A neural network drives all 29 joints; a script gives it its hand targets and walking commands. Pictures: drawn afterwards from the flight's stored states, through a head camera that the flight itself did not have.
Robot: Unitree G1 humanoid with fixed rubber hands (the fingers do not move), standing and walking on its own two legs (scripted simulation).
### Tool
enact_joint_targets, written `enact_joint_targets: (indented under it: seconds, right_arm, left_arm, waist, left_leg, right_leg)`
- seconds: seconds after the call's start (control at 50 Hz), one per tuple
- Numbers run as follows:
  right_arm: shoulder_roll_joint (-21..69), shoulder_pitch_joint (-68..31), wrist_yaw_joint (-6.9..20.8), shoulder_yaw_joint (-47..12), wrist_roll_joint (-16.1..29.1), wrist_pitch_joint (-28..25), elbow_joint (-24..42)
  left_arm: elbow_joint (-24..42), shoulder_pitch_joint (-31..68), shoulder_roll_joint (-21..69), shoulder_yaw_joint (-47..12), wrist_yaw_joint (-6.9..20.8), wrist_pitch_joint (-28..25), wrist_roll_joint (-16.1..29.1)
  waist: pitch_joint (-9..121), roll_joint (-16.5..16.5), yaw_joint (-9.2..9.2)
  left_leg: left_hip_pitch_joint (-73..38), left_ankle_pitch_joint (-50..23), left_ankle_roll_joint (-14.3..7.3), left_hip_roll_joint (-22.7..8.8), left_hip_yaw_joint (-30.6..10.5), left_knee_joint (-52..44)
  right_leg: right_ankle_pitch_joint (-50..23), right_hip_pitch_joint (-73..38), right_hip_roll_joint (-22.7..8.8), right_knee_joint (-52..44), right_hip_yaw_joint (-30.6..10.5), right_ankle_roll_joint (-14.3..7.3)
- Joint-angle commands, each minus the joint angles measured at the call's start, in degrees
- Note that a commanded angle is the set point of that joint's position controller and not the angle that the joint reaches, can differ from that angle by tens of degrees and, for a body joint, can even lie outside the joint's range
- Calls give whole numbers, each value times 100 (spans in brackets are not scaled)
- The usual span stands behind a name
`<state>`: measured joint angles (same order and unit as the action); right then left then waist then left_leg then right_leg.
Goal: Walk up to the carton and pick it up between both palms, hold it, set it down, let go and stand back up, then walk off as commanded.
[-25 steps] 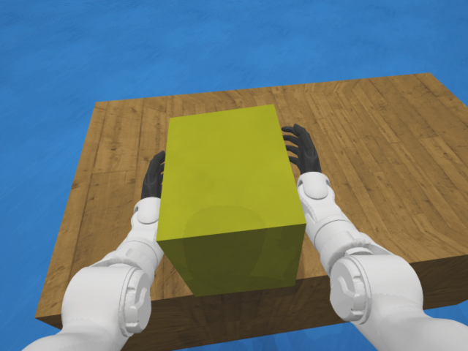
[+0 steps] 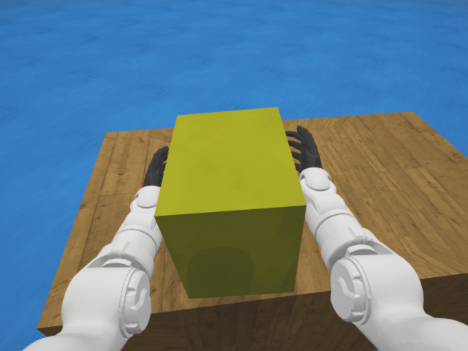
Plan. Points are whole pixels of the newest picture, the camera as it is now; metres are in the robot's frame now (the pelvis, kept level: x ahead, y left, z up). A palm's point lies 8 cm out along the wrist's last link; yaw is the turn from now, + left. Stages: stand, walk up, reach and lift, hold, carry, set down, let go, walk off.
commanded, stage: reach and lift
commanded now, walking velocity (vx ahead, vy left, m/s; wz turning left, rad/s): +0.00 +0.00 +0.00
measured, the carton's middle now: (233, 201) +0.38 +0.01 +0.08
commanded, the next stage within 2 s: hold in 1.06 s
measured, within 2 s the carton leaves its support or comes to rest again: neither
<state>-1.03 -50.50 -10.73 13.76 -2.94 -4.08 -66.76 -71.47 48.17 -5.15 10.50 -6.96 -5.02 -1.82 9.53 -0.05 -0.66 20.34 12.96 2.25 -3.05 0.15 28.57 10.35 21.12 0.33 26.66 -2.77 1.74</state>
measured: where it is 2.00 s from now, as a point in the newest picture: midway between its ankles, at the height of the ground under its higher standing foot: outside the picture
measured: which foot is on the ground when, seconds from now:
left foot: down 0.00-1.00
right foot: down 0.00-1.00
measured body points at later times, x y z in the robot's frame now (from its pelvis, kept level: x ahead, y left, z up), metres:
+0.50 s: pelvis +0.00 +0.00 +0.01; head -0.06 +0.01 +0.45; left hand +0.40 +0.16 +0.16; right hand +0.40 -0.13 +0.19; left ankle +0.01 +0.14 -0.74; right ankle +0.03 -0.13 -0.74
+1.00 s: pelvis -0.01 +0.00 +0.01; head -0.07 +0.02 +0.45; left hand +0.39 +0.16 +0.17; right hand +0.40 -0.13 +0.19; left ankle +0.01 +0.14 -0.74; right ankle +0.03 -0.13 -0.74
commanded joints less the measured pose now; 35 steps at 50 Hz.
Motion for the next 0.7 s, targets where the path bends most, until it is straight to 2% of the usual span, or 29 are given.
enact_joint_targets:
  seconds: [0.0,0.04,0.08,0.12,0.24,0.28,0.3,0.32,0.36,0.38,0.4,0.44,0.46,0.48,0.56,0.62,0.64,0.66,0.68]
  right_arm:
    - [4486,-3107,1126,-2069,597,217,1138]
    - [4432,-3126,1083,-2143,644,331,1354]
    - [4530,-3146,1050,-2267,736,406,1494]
    - [4577,-3243,1003,-2476,918,479,1918]
    - [4406,-3151,832,-2318,986,901,1926]
    - [4305,-3241,810,-2318,1071,963,2065]
    - [4314,-3472,804,-2407,1146,935,2345]
    - [4292,-3481,791,-2406,1179,993,2320]
    - [4139,-3535,788,-2340,1209,1041,2450]
    - [4062,-3389,783,-2234,1200,1097,2320]
    - [4079,-3339,772,-2340,1247,1129,2455]
    - [3884,-3463,771,-2201,1254,1153,2481]
    - [3912,-3485,784,-2178,1226,1190,2409]
    - [3874,-3594,808,-2078,1191,1200,2382]
    - [3859,-3712,862,-1930,1180,1184,2457]
    - [3845,-3930,903,-1830,1141,1195,2354]
    - [3883,-3991,913,-1878,1139,1186,2440]
    - [3874,-4007,937,-1772,1105,1178,2361]
    - [3903,-3959,929,-1832,1119,1183,2473]
  left_arm:
    - [2542,4280,4246,-767,670,-94,-553]
    - [2713,4190,4299,-843,721,114,-550]
    - [3087,4374,4303,-904,745,239,-504]
    - [3400,4282,4464,-1128,757,419,-409]
    - [3556,4087,4285,-818,961,1127,-559]
    - [3889,4158,4393,-933,986,1353,-515]
    - [4015,4145,4484,-997,977,1435,-488]
    - [3987,4081,4470,-969,987,1535,-522]
    - [4145,3955,4599,-1064,986,1711,-512]
    - [4139,3863,4569,-1023,1011,1804,-554]
    - [4333,3815,4583,-1049,1018,1860,-547]
    - [4228,3697,4642,-1055,1048,2050,-600]
    - [4145,3725,4570,-918,1069,2100,-643]
    - [4075,3814,4562,-884,1082,2140,-649]
    - [4252,4014,4732,-953,1077,2237,-605]
    - [4180,4262,4670,-916,1047,2266,-599]
    - [4127,4243,4713,-874,1047,2282,-619]
    - [4176,4356,4742,-941,1028,2275,-590]
    - [4182,4241,4782,-962,1019,2292,-579]
  waist:
    - [2234,45,197]
    - [2231,15,140]
    - [2371,-50,158]
    - [2581,-16,126]
    - [1781,-139,65]
    - [1758,-10,18]
    - [1961,-19,66]
    - [1821,-6,69]
    - [1763,104,-50]
    - [1651,168,-74]
    - [1763,122,-60]
    - [1488,208,-182]
    - [1359,77,-106]
    - [1295,105,-121]
    - [1356,201,-203]
    - [1250,249,-183]
    - [1365,190,-154]
    - [1386,283,-198]
    - [1384,239,-219]
  left_leg:
    - [-1097,-1467,72,563,70,-792]
    - [-1126,-1532,70,598,66,-849]
    - [-1175,-1692,43,618,51,-824]
    - [-1296,-1986,76,644,27,-779]
    - [-1383,-1492,-40,678,37,-1055]
    - [-1515,-1529,9,663,26,-1107]
    - [-1633,-1670,10,649,3,-1064]
    - [-1614,-1640,7,670,24,-1071]
    - [-1729,-1698,77,647,-27,-1092]
    - [-1724,-1629,72,644,-4,-1126]
    - [-1817,-1798,84,653,7,-1090]
    - [-1828,-1607,101,638,-28,-1151]
    - [-1738,-1402,44,641,5,-1204]
    - [-1660,-1143,34,640,18,-1262]
    - [-1614,-936,71,620,11,-1318]
    - [-1474,-571,50,626,37,-1371]
    - [-1461,-544,24,643,41,-1360]
    - [-1437,-453,60,618,25,-1381]
    - [-1457,-518,45,629,27,-1359]
  right_leg:
    - [-1302,-2078,277,-674,446,7]
    - [-1395,-2198,288,-728,444,22]
    - [-1613,-2288,299,-739,429,48]
    - [-2005,-2479,322,-732,414,64]
    - [-1488,-2545,318,-982,378,104]
    - [-1369,-2536,338,-1009,410,79]
    - [-1429,-2536,359,-998,419,80]
    - [-1409,-2545,358,-1029,388,74]
    - [-1363,-2431,396,-1046,435,41]
    - [-1277,-2443,370,-1088,419,37]
    - [-1420,-2528,388,-1054,436,37]
    - [-1193,-2384,388,-1117,461,9]
    - [-954,-2371,384,-1154,462,12]
    - [-738,-2301,366,-1178,455,1]
    - [-587,-2263,371,-1154,506,-43]
    - [-204,-2110,339,-1171,497,-65]
    - [-184,-2150,355,-1153,511,-78]
    - [-72,-2075,357,-1149,520,-103]
    - [-202,-2113,361,-1139,528,-95]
